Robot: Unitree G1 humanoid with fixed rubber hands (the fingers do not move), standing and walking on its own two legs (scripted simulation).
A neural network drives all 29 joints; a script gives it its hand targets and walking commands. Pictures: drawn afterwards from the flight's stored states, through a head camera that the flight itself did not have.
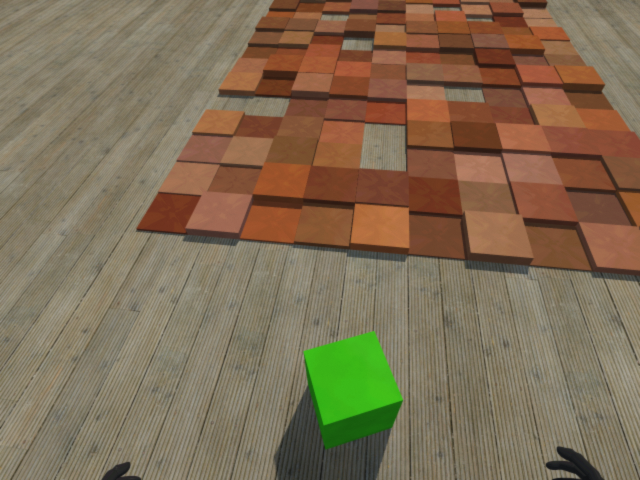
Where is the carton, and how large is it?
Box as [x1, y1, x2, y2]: [303, 331, 402, 449]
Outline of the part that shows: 374,331 303,351 308,385 325,449 392,426 402,401 402,398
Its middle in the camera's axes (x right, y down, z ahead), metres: +0.08 +0.45 +1.11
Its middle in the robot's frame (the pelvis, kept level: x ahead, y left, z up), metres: +0.45 -0.05 -0.66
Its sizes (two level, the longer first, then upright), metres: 0.210 0.200 0.250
